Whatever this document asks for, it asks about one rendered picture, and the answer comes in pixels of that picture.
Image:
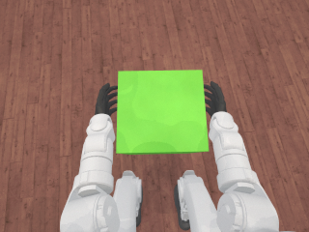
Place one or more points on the right robot forearm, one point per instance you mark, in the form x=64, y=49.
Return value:
x=233, y=166

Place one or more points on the robot right thigh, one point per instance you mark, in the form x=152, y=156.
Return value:
x=201, y=210

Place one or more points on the robot left upper arm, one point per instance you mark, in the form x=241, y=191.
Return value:
x=94, y=213

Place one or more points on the robot right hand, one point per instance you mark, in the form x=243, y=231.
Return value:
x=217, y=102

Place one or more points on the robot left hand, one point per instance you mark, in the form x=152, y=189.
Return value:
x=103, y=104

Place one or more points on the left robot forearm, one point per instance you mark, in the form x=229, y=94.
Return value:
x=95, y=171

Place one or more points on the carton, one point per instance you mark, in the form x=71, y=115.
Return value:
x=161, y=112

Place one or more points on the robot left thigh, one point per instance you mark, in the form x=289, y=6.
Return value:
x=127, y=195

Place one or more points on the robot right upper arm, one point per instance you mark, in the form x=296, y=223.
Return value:
x=245, y=212

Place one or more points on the robot thigh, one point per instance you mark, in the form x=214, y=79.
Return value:
x=201, y=210
x=127, y=195

